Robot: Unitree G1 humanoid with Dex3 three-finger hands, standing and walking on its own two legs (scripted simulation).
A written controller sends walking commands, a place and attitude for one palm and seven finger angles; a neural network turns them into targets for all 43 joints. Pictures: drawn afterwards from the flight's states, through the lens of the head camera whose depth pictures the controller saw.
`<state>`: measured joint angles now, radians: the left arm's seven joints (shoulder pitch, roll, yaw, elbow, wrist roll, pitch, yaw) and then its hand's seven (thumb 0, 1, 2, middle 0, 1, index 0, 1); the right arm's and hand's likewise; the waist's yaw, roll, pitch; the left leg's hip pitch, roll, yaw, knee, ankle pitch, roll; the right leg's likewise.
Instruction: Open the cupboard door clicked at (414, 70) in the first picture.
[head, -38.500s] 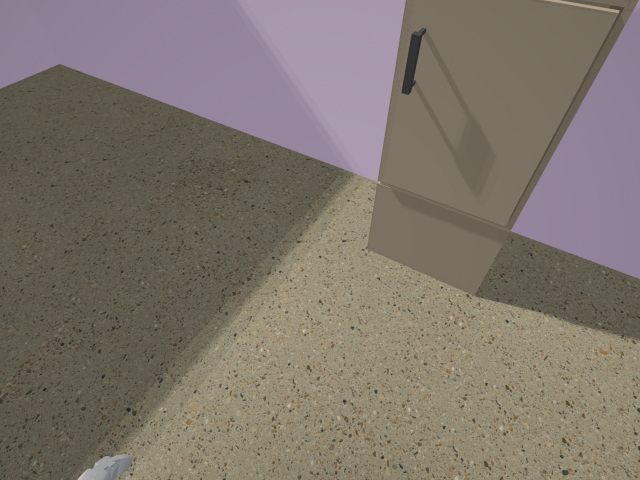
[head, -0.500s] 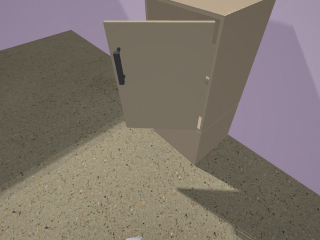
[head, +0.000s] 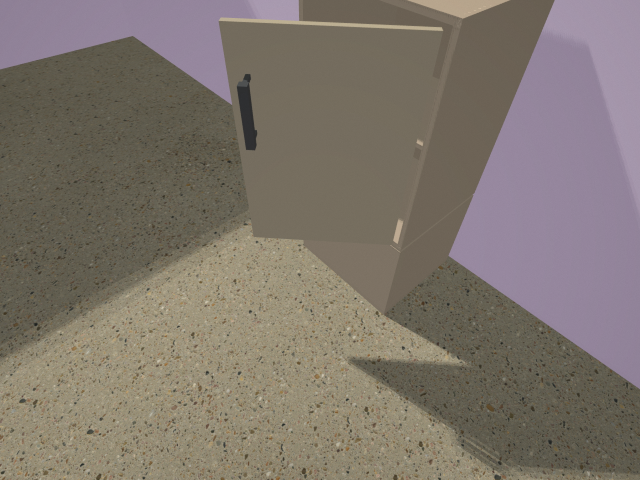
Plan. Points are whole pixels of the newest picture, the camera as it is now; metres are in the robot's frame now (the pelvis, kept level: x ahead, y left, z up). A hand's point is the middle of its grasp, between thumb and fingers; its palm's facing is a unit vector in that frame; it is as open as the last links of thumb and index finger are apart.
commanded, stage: come to a stop and stand still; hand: left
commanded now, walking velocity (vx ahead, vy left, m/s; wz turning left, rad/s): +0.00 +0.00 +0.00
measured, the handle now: (249, 112) +0.79 +0.20 +0.05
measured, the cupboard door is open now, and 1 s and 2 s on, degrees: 44 44 44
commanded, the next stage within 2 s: look again from close up in 0.04 s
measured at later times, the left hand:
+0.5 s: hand out of the picture +0.01 +0.16 -0.17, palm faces +0.02 -0.99 -0.17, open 7.3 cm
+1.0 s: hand out of the picture +0.03 +0.17 -0.19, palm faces +0.11 -0.98 -0.15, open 7.4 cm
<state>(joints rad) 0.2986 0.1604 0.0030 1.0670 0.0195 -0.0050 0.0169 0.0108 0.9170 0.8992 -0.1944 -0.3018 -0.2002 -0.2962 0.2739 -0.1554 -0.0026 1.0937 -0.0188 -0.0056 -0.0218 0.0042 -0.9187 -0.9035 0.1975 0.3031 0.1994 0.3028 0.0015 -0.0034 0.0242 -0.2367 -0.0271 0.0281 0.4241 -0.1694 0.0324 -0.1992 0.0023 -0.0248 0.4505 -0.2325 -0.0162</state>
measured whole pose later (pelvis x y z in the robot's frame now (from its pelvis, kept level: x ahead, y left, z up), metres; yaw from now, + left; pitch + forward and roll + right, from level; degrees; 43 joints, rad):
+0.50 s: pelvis +0.02 +0.00 +0.00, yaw +0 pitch +0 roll +1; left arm 0.31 0.13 -0.01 1.10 0.02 -0.01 0.03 0.01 0.92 0.90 -0.19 -0.30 -0.20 -0.30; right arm 0.28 -0.14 0.01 1.12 -0.01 -0.02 -0.03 0.01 -0.91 -0.90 0.20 0.30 0.20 0.30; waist 0.00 0.00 0.03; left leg -0.22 -0.04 0.04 0.42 -0.20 0.04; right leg -0.19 -0.01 -0.01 0.46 -0.27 -0.01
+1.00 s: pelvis +0.07 +0.00 -0.01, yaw +2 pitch +0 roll -1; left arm 0.40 0.14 0.03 1.07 0.03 -0.03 0.01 0.01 0.91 0.90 -0.19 -0.30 -0.20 -0.30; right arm 0.33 -0.16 -0.01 1.11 -0.03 0.00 0.00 0.00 -0.91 -0.90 0.20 0.30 0.20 0.30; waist 0.02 -0.01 -0.01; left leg -0.31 0.02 0.06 0.72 -0.41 0.03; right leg -0.12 0.02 -0.06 0.49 -0.37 -0.03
